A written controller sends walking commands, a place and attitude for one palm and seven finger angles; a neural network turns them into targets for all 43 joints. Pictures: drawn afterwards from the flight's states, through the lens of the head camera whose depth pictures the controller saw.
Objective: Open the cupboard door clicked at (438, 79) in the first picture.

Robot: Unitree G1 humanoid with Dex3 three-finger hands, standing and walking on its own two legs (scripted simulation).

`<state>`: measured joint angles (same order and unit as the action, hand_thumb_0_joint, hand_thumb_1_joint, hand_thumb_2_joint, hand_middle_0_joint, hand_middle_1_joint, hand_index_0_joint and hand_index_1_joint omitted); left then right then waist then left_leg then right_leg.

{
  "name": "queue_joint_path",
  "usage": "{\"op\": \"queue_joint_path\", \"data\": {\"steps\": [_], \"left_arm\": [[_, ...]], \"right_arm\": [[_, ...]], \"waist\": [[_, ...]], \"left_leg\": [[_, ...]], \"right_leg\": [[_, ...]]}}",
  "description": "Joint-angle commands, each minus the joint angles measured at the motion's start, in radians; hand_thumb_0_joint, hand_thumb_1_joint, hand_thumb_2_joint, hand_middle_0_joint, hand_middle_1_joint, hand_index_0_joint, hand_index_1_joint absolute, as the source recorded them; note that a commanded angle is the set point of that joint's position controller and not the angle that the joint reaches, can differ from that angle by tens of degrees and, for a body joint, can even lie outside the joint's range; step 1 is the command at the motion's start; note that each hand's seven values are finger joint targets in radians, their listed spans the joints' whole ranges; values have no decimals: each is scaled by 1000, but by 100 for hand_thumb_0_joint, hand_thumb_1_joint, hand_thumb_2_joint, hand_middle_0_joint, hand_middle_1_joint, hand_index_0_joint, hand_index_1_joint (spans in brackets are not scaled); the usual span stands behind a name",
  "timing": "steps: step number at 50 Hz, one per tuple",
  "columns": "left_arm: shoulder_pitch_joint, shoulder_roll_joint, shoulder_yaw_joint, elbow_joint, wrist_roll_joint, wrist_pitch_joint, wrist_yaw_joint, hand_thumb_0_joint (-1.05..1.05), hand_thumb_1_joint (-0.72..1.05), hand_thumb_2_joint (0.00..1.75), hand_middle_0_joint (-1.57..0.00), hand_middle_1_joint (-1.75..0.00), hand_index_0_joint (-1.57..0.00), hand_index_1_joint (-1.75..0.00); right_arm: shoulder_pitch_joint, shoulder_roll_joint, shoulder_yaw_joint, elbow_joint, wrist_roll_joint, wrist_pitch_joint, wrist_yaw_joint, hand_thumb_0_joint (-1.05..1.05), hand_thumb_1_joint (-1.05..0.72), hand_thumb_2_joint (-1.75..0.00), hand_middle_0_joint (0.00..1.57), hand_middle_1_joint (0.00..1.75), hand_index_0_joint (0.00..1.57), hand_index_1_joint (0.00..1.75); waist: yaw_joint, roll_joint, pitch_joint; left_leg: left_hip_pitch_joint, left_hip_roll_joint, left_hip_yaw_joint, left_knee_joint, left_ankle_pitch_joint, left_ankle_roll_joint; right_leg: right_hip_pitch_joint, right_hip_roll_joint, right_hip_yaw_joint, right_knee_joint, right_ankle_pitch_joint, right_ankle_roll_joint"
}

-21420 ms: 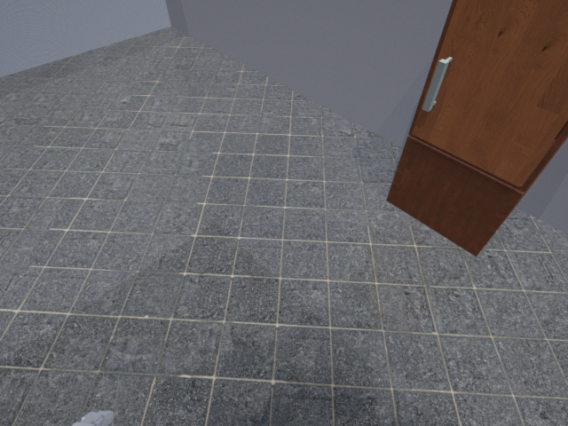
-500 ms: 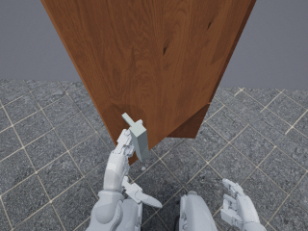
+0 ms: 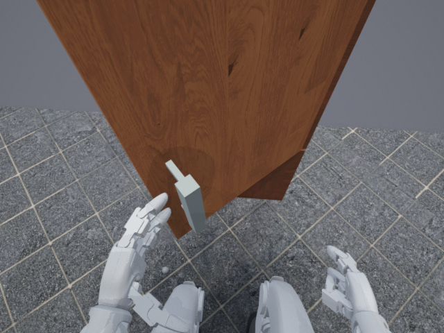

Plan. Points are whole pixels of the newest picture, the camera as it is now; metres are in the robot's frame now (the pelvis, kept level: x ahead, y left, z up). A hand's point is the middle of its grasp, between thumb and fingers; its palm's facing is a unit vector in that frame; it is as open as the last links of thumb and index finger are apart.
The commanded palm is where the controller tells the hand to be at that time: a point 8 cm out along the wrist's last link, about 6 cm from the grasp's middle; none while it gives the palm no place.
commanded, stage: slide the hand sideways off the handle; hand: left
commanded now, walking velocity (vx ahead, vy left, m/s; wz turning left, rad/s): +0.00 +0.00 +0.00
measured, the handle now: (186, 199) +0.33 +0.08 +0.04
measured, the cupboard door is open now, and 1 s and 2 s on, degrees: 42 42 42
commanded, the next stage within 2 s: draw the hand back to the body in 0.22 s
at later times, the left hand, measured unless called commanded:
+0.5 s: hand (123, 274) +0.21 +0.15 +0.07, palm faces -0.08 -1.00 -0.04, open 16.3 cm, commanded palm +0.17 +0.21 +0.08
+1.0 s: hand (24, 258) +0.20 +0.22 +0.17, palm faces +0.13 -0.93 -0.33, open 15.1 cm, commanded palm +0.17 +0.27 +0.21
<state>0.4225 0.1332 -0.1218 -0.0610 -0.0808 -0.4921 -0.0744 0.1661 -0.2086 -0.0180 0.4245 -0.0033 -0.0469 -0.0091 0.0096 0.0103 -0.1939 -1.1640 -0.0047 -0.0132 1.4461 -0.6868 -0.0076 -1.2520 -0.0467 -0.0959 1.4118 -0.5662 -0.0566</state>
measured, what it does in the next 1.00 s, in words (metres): rises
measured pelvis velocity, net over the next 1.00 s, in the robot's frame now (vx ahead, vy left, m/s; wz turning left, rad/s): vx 0.03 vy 0.03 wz -0.01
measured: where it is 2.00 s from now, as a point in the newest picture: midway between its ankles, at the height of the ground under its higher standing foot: outside the picture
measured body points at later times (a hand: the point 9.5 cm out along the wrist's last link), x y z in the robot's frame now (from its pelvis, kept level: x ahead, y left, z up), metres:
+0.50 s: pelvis -0.01 +0.01 +0.01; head +0.09 +0.01 +0.45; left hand +0.20 +0.20 +0.07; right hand +0.19 -0.22 -0.07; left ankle +0.00 +0.12 -0.59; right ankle +0.05 -0.09 -0.59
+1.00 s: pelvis +0.03 +0.03 +0.10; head +0.04 +0.02 +0.55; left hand +0.19 +0.27 +0.19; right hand +0.21 -0.20 +0.04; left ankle +0.00 +0.12 -0.59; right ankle +0.05 -0.09 -0.59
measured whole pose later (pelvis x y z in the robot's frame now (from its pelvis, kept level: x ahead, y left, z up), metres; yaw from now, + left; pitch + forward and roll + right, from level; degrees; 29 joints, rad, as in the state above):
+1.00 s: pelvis +0.03 +0.03 +0.10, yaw -1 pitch +9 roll -2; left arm 0.70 0.31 0.07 -0.42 -0.06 -0.01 0.08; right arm 0.30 -0.21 0.02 0.38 0.04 -0.03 -0.12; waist 0.02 0.06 -0.16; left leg -0.58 -0.01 0.00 0.96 -0.54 0.03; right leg -0.64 -0.03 -0.08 0.90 -0.41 0.00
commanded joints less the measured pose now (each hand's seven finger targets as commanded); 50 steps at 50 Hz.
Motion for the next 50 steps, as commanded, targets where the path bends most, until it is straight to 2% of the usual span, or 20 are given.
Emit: {"op": "queue_joint_path", "data": {"steps": [1,5,6,9,12,16,19,20,24,28,31,36,39,41,42,43,45,46,47,50], "left_arm": [[94,65,136,-193,-64,-58,-23,0,-50,30,-15,-30,-15,-30],[77,75,136,-226,-82,-66,-59,0,-50,30,-15,-30,-15,-30],[73,77,137,-217,-88,-68,-67,0,-50,30,-15,-30,-15,-30],[80,99,156,-216,-104,-74,-103,0,-50,30,-15,-30,-15,-30],[40,81,123,-240,-117,-72,-132,0,-50,30,-15,-30,-15,-30],[54,111,154,-245,-122,-43,-127,0,-50,30,-15,-30,-15,-30],[78,190,215,-408,-125,-9,-101,0,-50,30,-15,-30,-15,-30],[107,172,204,-441,-124,11,-94,0,-50,30,-15,-30,-15,-30],[177,139,197,-422,-130,95,-79,0,-50,30,-15,-30,-15,-30],[177,134,188,-408,-131,122,-85,0,-50,30,-15,-30,-15,-30],[190,158,212,-416,-137,110,-89,0,-50,30,-15,-30,-15,-30],[196,189,249,-465,-160,99,-99,0,-50,30,-15,-30,-15,-30],[233,205,282,-474,-175,116,-111,0,-40,34,-15,-30,-15,-30],[235,207,292,-484,-185,135,-121,0,-32,37,-16,-30,-16,-30],[301,376,350,-522,-29,252,26,0,-29,39,-16,-30,-16,-30],[314,275,292,-572,-13,316,91,0,-26,40,-16,-30,-16,-30],[320,227,245,-545,22,402,159,0,-18,43,-16,-30,-16,-30],[312,242,259,-564,29,422,178,0,-15,45,-16,-30,-16,-30],[284,258,263,-594,37,435,192,0,-12,47,-16,-30,-16,-30],[232,281,286,-592,48,462,225,0,-1,51,-17,-30,-17,-30]], "right_arm": [[-16,-96,-48,-145,9,-47,-20,0,-90,-90,20,30,20,30],[-32,-102,-49,-147,10,-54,-26,0,-90,-90,20,30,20,30],[-24,-103,-49,-144,10,-56,-28,0,-90,-90,20,30,20,30],[-27,-109,-51,-141,12,-64,-35,0,-90,-90,20,30,20,30],[-21,-119,-48,-146,14,-78,-40,0,-90,-90,20,30,20,30],[-17,-124,-48,-151,14,-82,-44,0,-90,-90,20,30,20,30],[-11,-123,-49,-184,21,-71,-51,0,-90,-90,20,30,20,30],[-1,-117,-45,-193,24,-65,-50,0,-90,-90,20,30,20,30],[13,-110,-43,-198,37,-44,-56,0,-90,-90,20,30,20,30],[21,-116,-33,-201,41,-43,-67,0,-90,-90,20,30,20,30],[26,-117,-27,-206,41,-52,-75,0,-90,-90,20,30,20,30],[44,-118,-17,-216,46,-64,-79,0,-90,-90,20,30,20,30],[45,-119,-17,-218,53,-72,-78,0,-90,-90,20,30,20,30],[49,-118,-17,-216,57,-76,-77,0,-90,-90,20,30,20,30],[69,-117,-27,-226,44,-47,-108,0,-90,-90,20,30,20,30],[66,-96,-11,-244,43,-40,-116,0,-90,-90,20,30,20,30],[73,-96,-2,-214,39,-29,-120,0,-90,-90,20,30,20,30],[80,-101,-2,-209,39,-25,-121,0,-90,-90,20,30,20,30],[76,-108,1,-207,37,-28,-123,0,-90,-90,20,30,20,30],[67,-113,14,-182,31,-49,-126,0,-90,-90,20,30,20,30]], "waist": [[4,-86,-309],[-4,-46,-286],[-16,-65,-277],[-16,-68,-271],[-31,-48,-269],[-15,-41,-283],[29,33,-358],[31,49,-362],[2,-18,-300],[-23,-27,-181],[-17,-20,-152],[-10,38,-119],[2,50,-115],[-4,49,-94],[62,83,-161],[29,103,-100],[12,95,-25],[13,62,-38],[10,58,-46],[10,42,-15]], "left_leg": [[10,-41,-2,-160,287,18],[3,-39,-5,-148,263,21],[-5,-38,-6,-143,249,22],[-23,-35,-12,-137,236,25],[-17,-35,-13,-127,215,28],[-9,-33,-19,-142,215,27],[90,-37,-21,-213,261,28],[135,-39,-19,-242,288,26],[183,-35,-31,-309,305,27],[215,-32,-39,-373,223,23],[263,-29,-43,-419,229,20],[355,-27,-44,-492,265,14],[400,-24,-42,-525,330,12],[434,-18,-42,-545,362,8],[474,8,-24,-629,393,13],[496,3,-24,-646,405,9],[534,16,-36,-668,475,7],[567,21,-40,-674,518,8],[601,22,-38,-683,551,9],[655,24,-40,-729,582,11]], "right_leg": [[458,24,144,-236,268,34],[411,26,146,-235,210,32],[405,24,149,-242,191,35],[393,27,152,-243,148,31],[355,27,150,-241,107,33],[349,30,137,-234,84,28],[412,39,115,-249,125,22],[429,41,98,-256,168,22],[485,51,63,-319,206,32],[470,52,45,-388,111,38],[498,54,35,-418,113,34],[555,60,23,-468,147,29],[616,64,18,-494,210,28],[631,65,9,-510,244,32],[718,29,69,-554,241,21],[719,29,54,-574,254,26],[731,30,39,-601,285,30],[753,32,33,-615,307,33],[774,32,32,-630,331,35],[836,29,28,-677,362,37]]}}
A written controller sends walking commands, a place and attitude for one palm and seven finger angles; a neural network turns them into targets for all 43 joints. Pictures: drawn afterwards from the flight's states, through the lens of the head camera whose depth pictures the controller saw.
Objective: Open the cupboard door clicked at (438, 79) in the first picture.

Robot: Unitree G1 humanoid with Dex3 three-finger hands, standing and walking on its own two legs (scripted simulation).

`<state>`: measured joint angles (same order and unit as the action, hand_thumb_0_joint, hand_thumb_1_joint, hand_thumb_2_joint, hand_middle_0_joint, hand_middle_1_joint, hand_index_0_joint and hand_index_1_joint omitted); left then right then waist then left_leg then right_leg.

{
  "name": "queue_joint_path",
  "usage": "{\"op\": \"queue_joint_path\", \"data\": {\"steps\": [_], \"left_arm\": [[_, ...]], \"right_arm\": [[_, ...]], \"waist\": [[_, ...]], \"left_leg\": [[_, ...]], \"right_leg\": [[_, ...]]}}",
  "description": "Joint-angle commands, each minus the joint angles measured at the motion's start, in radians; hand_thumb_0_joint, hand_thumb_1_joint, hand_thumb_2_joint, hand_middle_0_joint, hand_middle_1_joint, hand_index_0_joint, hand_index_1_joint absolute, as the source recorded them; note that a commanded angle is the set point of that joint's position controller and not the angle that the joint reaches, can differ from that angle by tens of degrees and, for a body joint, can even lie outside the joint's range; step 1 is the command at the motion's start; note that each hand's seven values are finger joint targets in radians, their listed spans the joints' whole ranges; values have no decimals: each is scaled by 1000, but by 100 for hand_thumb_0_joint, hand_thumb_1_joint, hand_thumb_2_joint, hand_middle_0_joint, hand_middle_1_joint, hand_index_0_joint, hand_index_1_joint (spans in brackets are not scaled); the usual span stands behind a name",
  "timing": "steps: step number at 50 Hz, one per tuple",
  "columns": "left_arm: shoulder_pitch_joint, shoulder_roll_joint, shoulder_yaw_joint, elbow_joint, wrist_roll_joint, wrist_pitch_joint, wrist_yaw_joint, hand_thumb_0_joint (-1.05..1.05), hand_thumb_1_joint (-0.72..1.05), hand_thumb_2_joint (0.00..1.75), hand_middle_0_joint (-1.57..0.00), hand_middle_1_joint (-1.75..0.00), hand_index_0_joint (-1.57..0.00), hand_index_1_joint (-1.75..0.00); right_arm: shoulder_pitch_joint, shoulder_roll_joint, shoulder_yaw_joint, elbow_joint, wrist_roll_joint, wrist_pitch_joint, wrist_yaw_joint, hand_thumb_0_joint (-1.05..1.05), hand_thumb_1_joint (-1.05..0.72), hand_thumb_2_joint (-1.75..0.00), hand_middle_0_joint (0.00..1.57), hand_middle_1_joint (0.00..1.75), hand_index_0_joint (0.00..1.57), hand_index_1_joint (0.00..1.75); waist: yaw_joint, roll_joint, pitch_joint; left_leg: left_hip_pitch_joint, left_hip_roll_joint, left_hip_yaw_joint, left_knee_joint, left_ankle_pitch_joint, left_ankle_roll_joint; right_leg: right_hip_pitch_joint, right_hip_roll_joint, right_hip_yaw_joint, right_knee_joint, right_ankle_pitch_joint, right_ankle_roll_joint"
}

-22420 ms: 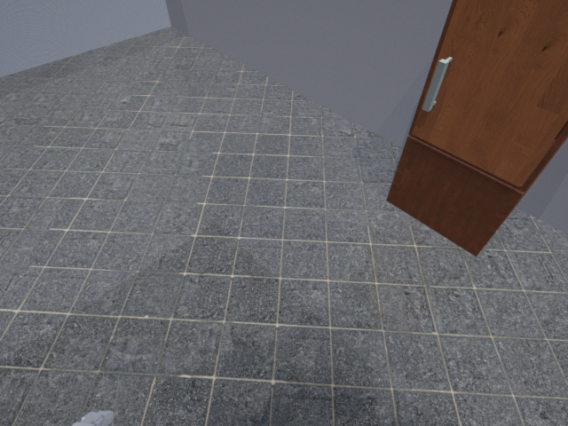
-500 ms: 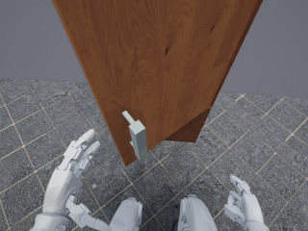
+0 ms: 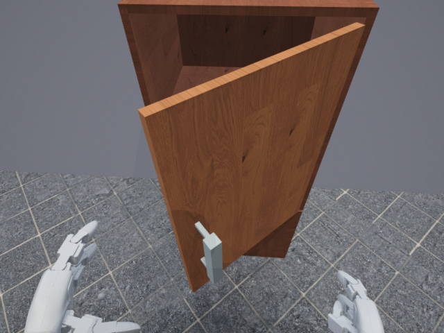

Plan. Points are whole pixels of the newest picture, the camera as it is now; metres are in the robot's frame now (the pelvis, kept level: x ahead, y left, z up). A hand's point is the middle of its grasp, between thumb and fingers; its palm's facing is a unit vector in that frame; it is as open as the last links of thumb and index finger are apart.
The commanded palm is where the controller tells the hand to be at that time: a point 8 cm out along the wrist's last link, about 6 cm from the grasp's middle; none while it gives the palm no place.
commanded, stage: draw the hand back to the body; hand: left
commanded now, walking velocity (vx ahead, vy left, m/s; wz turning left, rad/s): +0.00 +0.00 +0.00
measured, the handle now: (207, 253) +0.30 +0.06 -0.06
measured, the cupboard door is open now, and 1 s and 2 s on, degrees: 42 42 42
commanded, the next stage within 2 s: step back with the hand held close in 0.90 s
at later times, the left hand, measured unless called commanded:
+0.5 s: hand (23, 230) +0.19 +0.24 +0.21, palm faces +0.44 -0.79 -0.43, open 9.3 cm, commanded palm +0.14 +0.29 +0.23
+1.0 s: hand (24, 229) +0.19 +0.24 +0.22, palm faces +0.45 -0.79 -0.41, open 7.5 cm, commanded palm +0.15 +0.28 +0.23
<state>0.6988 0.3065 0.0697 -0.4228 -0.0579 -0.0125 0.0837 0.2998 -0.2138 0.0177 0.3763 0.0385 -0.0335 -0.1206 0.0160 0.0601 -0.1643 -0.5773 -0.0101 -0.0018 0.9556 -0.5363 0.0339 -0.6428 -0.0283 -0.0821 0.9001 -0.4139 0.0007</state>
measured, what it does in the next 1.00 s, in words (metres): rises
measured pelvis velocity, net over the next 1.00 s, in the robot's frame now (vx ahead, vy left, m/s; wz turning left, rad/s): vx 0.00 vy -0.02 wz -0.02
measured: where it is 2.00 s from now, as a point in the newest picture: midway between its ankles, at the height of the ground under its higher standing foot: outside the picture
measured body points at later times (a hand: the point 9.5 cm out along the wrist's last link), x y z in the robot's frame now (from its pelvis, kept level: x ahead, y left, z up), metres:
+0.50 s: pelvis +0.01 -0.01 +0.05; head -0.01 -0.04 +0.49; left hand +0.16 +0.28 +0.23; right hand +0.20 -0.23 -0.03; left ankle -0.03 +0.09 -0.69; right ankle +0.02 -0.12 -0.69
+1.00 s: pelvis +0.00 -0.02 +0.05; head -0.02 -0.05 +0.50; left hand +0.16 +0.27 +0.24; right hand +0.18 -0.24 -0.03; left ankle -0.03 +0.09 -0.69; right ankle +0.02 -0.12 -0.69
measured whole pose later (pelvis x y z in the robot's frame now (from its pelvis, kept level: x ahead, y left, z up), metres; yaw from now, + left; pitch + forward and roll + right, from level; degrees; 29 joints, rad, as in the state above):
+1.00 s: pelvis +0.00 -0.02 +0.05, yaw -1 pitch -5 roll +0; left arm 0.47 0.33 0.33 -0.39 -0.06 -0.09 0.12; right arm 0.21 -0.23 0.01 0.64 0.01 -0.15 -0.09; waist 0.06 0.08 0.02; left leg -0.05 0.01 0.02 0.44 -0.30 0.01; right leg -0.14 0.01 -0.06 0.44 -0.21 -0.02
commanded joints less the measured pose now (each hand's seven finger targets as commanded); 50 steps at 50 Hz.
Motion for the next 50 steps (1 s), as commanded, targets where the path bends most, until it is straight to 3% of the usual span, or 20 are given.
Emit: {"op": "queue_joint_path", "data": {"steps": [1,3,5,10,11,14,17,22,24,25,30,34,39,41,50], "left_arm": [[-61,113,104,-226,26,-14,73,0,2,52,-17,-30,-17,-30],[-83,122,120,-226,28,-14,80,0,9,55,-17,-30,-17,-30],[-97,140,150,-232,27,-16,84,0,17,58,-17,-30,-17,-30],[-117,152,211,-211,17,-31,78,0,34,66,-18,-30,-18,-30],[-126,159,224,-216,17,-38,75,0,37,68,-18,-30,-18,-30],[-156,194,276,-228,15,-55,74,0,48,72,-19,-30,-19,-30],[-197,191,301,-220,6,-68,68,0,58,76,-19,-30,-19,-30],[-267,224,371,-227,-1,-101,68,0,76,84,-19,-30,-19,-30],[-293,244,403,-222,-3,-109,69,0,83,87,-20,-30,-20,-30],[-298,239,409,-214,-8,-113,68,0,87,88,-20,-30,-20,-30],[-263,164,352,-115,-14,-118,48,0,90,90,-20,-30,-20,-30],[-305,225,393,-186,-6,-136,54,0,90,90,-20,-30,-20,-30],[-313,242,410,-210,-1,-140,61,0,90,90,-20,-30,-20,-30],[-313,223,397,-192,1,-139,60,0,90,90,-20,-30,-20,-30],[-311,207,380,-166,1,-147,55,0,90,90,-20,-30,-20,-30]], "right_arm": [[-68,-109,-20,-124,-12,-70,-15,0,-90,-90,20,30,20,30],[-73,-112,-17,-110,-11,-86,-15,0,-90,-90,20,30,20,30],[-89,-112,-12,-87,-14,-104,-11,0,-90,-90,20,30,20,30],[-122,-108,-10,-41,-16,-134,0,0,-90,-90,20,30,20,30],[-128,-108,-11,-32,-15,-139,4,0,-90,-90,20,30,20,30],[-145,-109,-13,-9,-17,-155,9,0,-90,-90,20,30,20,30],[-162,-106,-13,9,-19,-160,15,0,-90,-90,20,30,20,30],[-183,-106,-17,38,-22,-170,20,0,-90,-90,20,30,20,30],[-197,-108,-19,52,-24,-174,18,0,-90,-90,20,30,20,30],[-198,-104,-19,56,-25,-173,20,0,-90,-90,20,30,20,30],[-212,-110,-29,74,-22,-157,33,0,-90,-90,20,30,20,30],[-228,-114,-32,75,-29,-159,29,0,-90,-90,20,30,20,30],[-233,-107,-31,82,-33,-171,22,0,-90,-90,20,30,20,30],[-233,-101,-30,88,-30,-173,22,0,-90,-90,20,30,20,30],[-236,-105,-34,100,-32,-181,28,0,-90,-90,20,30,20,30]], "waist": [[5,-9,-31],[8,-18,-11],[19,16,-2],[32,-24,44],[34,-4,50],[45,-1,41],[42,-2,86],[48,-15,94],[54,30,92],[52,7,100],[45,-44,165],[57,-8,101],[59,-2,101],[54,19,124],[54,-14,143]], "left_leg": [[85,30,-54,-258,428,-32],[125,33,-54,-288,428,-31],[152,30,-52,-321,453,-35],[209,31,-43,-388,507,-38],[226,33,-40,-401,518,-40],[269,32,-32,-434,551,-39],[289,30,-20,-470,504,-35],[327,29,-15,-518,483,-32],[347,27,-5,-531,489,-29],[352,27,-4,-538,480,-29],[360,31,2,-568,433,-20],[388,25,5,-580,427,-15],[399,21,11,-584,435,-14],[404,18,16,-585,416,-15],[413,21,12,-601,422,-12]], "right_leg": [[242,8,14,-180,209,-20],[264,8,15,-211,212,-19],[314,4,18,-234,232,-21],[405,4,16,-300,299,-21],[414,4,17,-313,305,-20],[466,4,19,-349,342,-22],[481,7,25,-388,335,-18],[529,10,30,-432,337,-19],[549,7,36,-450,353,-22],[549,7,36,-456,354,-19],[543,11,38,-495,314,-13],[585,8,47,-506,317,-16],[596,7,51,-520,330,-16],[579,9,56,-530,310,-14],[581,11,56,-540,308,-12]]}}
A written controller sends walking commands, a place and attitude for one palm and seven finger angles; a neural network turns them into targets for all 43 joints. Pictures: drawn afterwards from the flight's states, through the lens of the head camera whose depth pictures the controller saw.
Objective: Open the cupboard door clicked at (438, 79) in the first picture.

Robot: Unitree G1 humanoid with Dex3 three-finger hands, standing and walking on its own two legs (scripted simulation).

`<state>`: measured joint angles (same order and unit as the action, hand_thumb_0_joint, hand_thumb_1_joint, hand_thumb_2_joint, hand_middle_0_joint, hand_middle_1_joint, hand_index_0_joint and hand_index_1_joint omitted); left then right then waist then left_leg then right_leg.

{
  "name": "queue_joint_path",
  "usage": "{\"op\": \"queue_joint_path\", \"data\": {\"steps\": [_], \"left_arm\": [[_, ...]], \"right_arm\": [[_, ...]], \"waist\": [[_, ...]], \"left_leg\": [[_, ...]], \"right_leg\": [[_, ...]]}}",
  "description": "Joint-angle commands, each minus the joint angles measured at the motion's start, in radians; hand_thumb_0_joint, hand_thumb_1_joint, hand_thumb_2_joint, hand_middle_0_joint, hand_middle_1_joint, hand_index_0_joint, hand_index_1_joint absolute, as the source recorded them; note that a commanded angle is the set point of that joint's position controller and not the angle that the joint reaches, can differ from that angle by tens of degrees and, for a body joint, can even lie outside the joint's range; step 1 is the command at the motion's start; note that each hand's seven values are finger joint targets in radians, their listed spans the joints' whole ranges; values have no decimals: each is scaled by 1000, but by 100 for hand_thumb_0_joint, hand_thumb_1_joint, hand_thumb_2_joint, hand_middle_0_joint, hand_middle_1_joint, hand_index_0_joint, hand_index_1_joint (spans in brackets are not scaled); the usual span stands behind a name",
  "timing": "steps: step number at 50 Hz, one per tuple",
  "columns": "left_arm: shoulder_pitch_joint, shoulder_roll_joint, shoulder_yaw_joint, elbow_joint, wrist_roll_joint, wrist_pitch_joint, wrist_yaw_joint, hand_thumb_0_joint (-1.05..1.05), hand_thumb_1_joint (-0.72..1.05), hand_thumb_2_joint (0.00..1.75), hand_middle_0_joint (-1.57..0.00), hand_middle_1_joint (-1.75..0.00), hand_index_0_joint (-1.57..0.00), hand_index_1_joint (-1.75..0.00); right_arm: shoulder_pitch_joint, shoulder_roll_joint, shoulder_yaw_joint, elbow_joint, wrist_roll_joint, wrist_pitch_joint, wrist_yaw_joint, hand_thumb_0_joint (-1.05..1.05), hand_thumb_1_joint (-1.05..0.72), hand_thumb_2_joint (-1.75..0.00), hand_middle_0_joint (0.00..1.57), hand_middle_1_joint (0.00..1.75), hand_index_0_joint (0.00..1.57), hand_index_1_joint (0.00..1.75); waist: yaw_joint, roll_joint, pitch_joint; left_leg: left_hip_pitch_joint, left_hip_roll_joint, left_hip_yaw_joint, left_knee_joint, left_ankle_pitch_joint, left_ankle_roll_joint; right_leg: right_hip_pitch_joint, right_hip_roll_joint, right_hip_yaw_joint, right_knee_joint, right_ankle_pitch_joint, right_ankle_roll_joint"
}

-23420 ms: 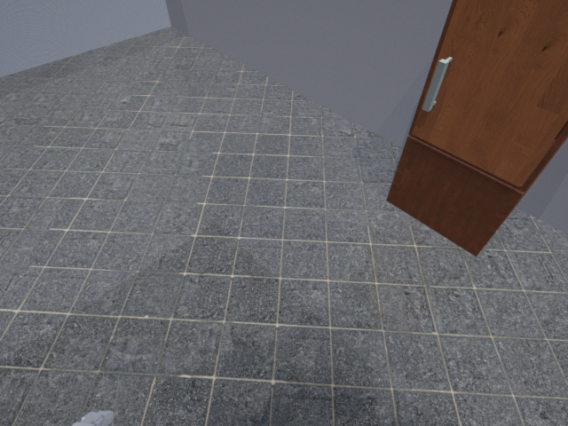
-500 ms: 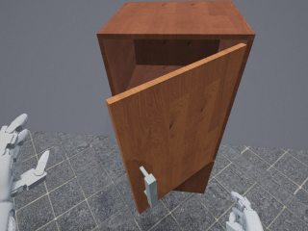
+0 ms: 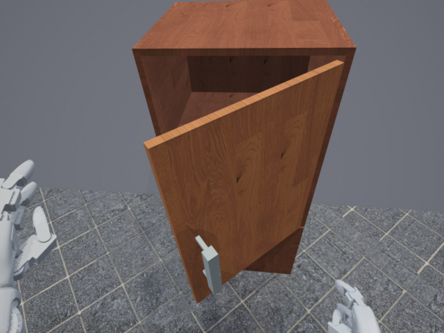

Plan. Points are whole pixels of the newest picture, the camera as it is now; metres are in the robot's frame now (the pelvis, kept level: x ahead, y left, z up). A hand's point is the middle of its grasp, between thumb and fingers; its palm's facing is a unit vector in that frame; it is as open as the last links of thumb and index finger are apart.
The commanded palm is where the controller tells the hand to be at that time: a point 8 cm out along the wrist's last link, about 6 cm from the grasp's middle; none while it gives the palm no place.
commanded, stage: step back with the hand held close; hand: left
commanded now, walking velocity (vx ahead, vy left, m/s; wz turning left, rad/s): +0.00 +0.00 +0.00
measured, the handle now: (207, 265) +0.30 +0.09 -0.11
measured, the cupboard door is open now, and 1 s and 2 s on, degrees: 42 42 42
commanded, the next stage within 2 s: stop stepping back and stand still in 1.58 s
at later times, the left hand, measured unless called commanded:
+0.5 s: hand (30, 258) +0.16 +0.28 +0.16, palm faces +0.40 -0.76 -0.51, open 7.4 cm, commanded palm +0.10 +0.32 +0.17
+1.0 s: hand (2, 289) +0.12 +0.29 +0.16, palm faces +0.43 -0.75 -0.50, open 7.5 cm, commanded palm +0.04 +0.33 +0.17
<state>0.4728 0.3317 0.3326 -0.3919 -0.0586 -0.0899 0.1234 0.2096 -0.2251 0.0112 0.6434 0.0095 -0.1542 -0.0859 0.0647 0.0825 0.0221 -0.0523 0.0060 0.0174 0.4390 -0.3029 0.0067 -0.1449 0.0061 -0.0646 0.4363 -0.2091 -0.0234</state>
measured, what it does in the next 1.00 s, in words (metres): shifts its weight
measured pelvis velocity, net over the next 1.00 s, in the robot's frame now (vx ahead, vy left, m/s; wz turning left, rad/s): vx -0.09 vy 0.03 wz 0.03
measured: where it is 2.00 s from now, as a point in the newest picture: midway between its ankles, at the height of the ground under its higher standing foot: outside the picture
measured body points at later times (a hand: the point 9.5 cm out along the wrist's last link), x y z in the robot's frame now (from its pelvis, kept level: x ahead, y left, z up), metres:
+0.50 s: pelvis -0.04 +0.02 -0.01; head -0.03 +0.01 +0.44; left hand +0.13 +0.32 +0.18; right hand +0.13 -0.23 -0.08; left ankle -0.03 +0.11 -0.74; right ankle +0.02 -0.10 -0.74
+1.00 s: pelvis -0.09 +0.03 -0.02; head -0.07 +0.04 +0.43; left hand +0.09 +0.33 +0.18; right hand +0.07 -0.22 -0.10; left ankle -0.03 +0.11 -0.74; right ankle +0.01 -0.10 -0.74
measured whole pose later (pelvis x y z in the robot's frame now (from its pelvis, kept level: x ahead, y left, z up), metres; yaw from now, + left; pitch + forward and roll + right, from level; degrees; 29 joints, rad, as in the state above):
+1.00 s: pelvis -0.09 +0.03 -0.02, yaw +2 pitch +0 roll -1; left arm 0.52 0.43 0.45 -0.54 0.00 -0.22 0.16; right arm 0.22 -0.22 -0.01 0.57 0.01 -0.06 -0.08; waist -0.03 -0.02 0.05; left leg -0.40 -0.03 0.02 0.65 -0.24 0.05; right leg -0.44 0.00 -0.01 0.59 -0.13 0.02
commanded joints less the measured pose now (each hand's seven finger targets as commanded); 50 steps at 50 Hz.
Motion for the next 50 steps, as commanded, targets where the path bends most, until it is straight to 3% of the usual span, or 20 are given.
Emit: {"op": "queue_joint_path", "data": {"steps": [1,2,3,6,9,11,13,14,16,21,25,28,35,38,42,43,45,48,49,50], "left_arm": [[-172,196,118,-192,4,-70,18,0,90,90,-20,-30,-20,-30],[-273,317,251,-225,14,-113,27,0,90,90,-20,-30,-20,-30],[-154,241,201,-128,16,-114,17,0,90,90,-20,-30,-20,-30],[-38,193,155,-147,20,-129,9,0,90,90,-20,-30,-20,-30],[6,218,174,-211,20,-134,18,0,90,90,-20,-30,-20,-30],[36,229,187,-230,20,-127,24,0,90,90,-20,-30,-20,-30],[43,251,210,-260,20,-127,29,0,90,90,-20,-30,-20,-30],[42,267,223,-275,21,-129,34,0,90,90,-20,-30,-20,-30],[68,256,222,-262,19,-126,36,0,90,90,-20,-30,-20,-30],[57,250,211,-276,25,-131,43,0,90,90,-20,-30,-20,-30],[46,251,216,-285,36,-139,49,0,90,90,-20,-30,-20,-30],[17,243,210,-300,47,-148,49,0,90,90,-20,-30,-20,-30],[-28,238,224,-311,67,-168,53,0,90,90,-20,-30,-20,-30],[-37,244,230,-313,66,-173,52,0,90,90,-20,-30,-20,-30],[-34,256,224,-317,48,-173,59,0,90,90,-20,-30,-20,-30],[-23,260,226,-325,44,-176,61,0,90,90,-20,-30,-20,-30],[8,268,241,-336,41,-181,65,0,90,90,-20,-30,-20,-30],[38,269,282,-350,61,-193,63,0,90,90,-20,-30,-20,-30],[50,270,295,-348,70,-197,63,0,90,90,-20,-30,-20,-30],[53,266,297,-361,72,-199,57,0,90,90,-20,-30,-20,-30]], "right_arm": [[-150,-96,-26,-158,-2,-57,-8,0,-90,-90,20,30,20,30],[-115,-121,-29,-194,3,-33,-8,0,-90,-90,20,30,20,30],[-112,-113,-33,-174,-2,-14,-7,0,-90,-90,20,30,20,30],[-126,-124,-39,-188,-10,21,0,0,-90,-90,20,30,20,30],[-135,-131,-46,-204,-13,45,-2,0,-90,-90,20,30,20,30],[-134,-129,-51,-221,-9,62,-4,0,-90,-90,20,30,20,30],[-131,-127,-56,-233,-6,74,-5,0,-90,-90,20,30,20,30],[-136,-130,-59,-233,-6,78,-9,0,-90,-90,20,30,20,30],[-134,-120,-60,-241,-2,86,-11,0,-90,-90,20,30,20,30],[-127,-127,-63,-245,0,88,-13,0,-90,-90,20,30,20,30],[-124,-130,-62,-248,-1,79,-13,0,-90,-90,20,30,20,30],[-114,-140,-61,-257,0,69,-10,0,-90,-90,20,30,20,30],[-92,-138,-61,-259,-6,41,-10,0,-90,-90,20,30,20,30],[-78,-138,-65,-251,-8,34,-4,0,-90,-90,20,30,20,30],[-69,-126,-60,-230,-10,39,4,0,-90,-90,20,30,20,30],[-70,-124,-61,-226,-8,43,6,0,-90,-90,20,30,20,30],[-80,-125,-60,-224,-8,49,3,0,-90,-90,20,30,20,30],[-101,-142,-68,-237,-6,46,-4,0,-90,-90,20,30,20,30],[-117,-138,-74,-244,-5,40,-7,0,-90,-90,20,30,20,30],[-112,-134,-78,-246,-12,33,-6,0,-90,-90,20,30,20,30]], "waist": [[-2,-34,-47],[-42,-98,6],[-50,-141,-11],[-52,-61,-77],[-48,-23,-132],[-48,-35,-165],[-49,-63,-187],[-45,-28,-192],[-49,-52,-188],[-57,-55,-157],[-57,-37,-114],[-62,-18,-68],[-63,5,-48],[-67,-60,-49],[-78,-134,-57],[-81,-125,-68],[-80,-69,-82],[-61,82,-110],[-50,135,-122],[-50,126,-121]], "left_leg": [[-109,3,-5,-86,177,16],[-180,22,-34,-56,100,30],[-169,15,-39,-26,94,32],[-164,21,-38,-37,173,22],[-191,38,-46,-62,280,12],[-204,47,-49,-61,337,8],[-228,49,-50,-52,347,5],[-246,49,-57,-55,356,4],[-265,55,-51,-51,327,9],[-349,57,-66,-54,176,24],[-471,68,-89,-91,-14,46],[-589,77,-108,-117,-225,67],[-750,103,-145,-127,-378,94],[-707,61,-109,-32,-368,79],[-508,5,-71,80,-252,38],[-471,2,-68,85,-232,34],[-503,28,-102,0,-226,41],[-812,154,-215,-203,-387,106],[-873,191,-255,-242,-392,122],[-865,208,-262,-225,-323,130]], "right_leg": [[75,-23,41,-82,91,13],[11,-68,141,-136,103,17],[0,-90,150,-153,98,11],[31,-100,126,-108,203,5],[86,-88,86,-42,311,10],[106,-74,81,-4,359,15],[121,-73,81,18,388,16],[137,-77,78,36,410,12],[125,-73,84,48,404,19],[106,-74,112,44,304,21],[119,-61,118,53,169,28],[125,-48,129,69,46,34],[186,-21,139,175,23,38],[108,-58,205,103,-35,21],[-111,-123,242,-65,-192,-10],[-139,-125,228,-79,-201,-10],[-86,-90,171,-21,-137,6],[230,23,94,277,46,50],[306,58,72,370,132,56],[304,69,78,410,177,56]]}}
